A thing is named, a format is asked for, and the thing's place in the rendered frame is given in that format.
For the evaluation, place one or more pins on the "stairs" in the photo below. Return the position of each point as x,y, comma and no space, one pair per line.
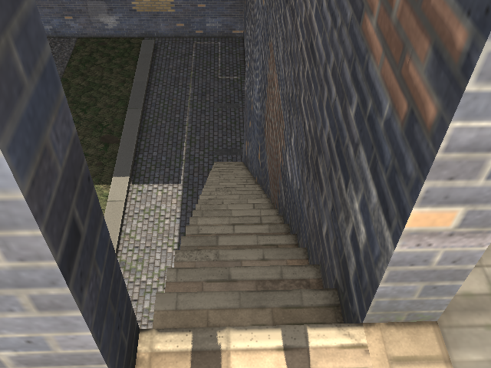
239,266

